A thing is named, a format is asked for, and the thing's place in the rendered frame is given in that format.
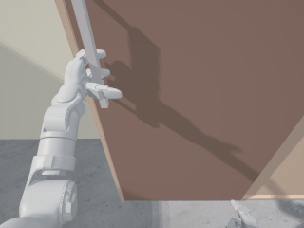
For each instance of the robot left forearm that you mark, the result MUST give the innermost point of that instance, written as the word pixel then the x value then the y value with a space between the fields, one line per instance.
pixel 55 155

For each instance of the handle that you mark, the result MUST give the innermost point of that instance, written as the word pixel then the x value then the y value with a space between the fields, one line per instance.
pixel 85 29

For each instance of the robot right hand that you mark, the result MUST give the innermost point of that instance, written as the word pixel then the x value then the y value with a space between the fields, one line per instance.
pixel 247 220

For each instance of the left robot upper arm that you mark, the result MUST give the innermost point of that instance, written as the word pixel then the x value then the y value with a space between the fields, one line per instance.
pixel 46 204

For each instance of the robot left hand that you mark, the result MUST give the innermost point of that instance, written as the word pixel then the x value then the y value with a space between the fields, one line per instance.
pixel 76 73

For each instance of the wardrobe door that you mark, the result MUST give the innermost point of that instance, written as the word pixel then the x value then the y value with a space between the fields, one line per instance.
pixel 284 173
pixel 210 90

